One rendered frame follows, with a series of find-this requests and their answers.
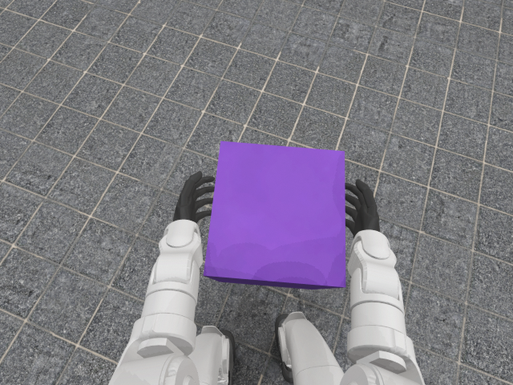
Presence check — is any robot left forearm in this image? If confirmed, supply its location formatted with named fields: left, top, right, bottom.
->
left=108, top=220, right=203, bottom=385

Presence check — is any carton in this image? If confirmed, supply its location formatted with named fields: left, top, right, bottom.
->
left=204, top=141, right=345, bottom=290

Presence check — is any robot left shin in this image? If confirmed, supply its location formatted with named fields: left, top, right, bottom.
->
left=201, top=326, right=228, bottom=385

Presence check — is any robot right hand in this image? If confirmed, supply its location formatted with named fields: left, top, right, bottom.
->
left=345, top=179, right=380, bottom=238

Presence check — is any right robot upper arm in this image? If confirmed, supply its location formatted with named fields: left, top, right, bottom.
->
left=340, top=363, right=420, bottom=385

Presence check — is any left robot upper arm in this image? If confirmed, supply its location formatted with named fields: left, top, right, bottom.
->
left=109, top=353, right=200, bottom=385

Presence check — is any robot left hand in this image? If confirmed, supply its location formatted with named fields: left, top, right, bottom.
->
left=173, top=171, right=215, bottom=223

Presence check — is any robot right forearm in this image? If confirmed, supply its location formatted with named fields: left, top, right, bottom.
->
left=347, top=229, right=426, bottom=385

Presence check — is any left robot thigh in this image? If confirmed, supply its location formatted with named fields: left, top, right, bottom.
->
left=188, top=333, right=229, bottom=385

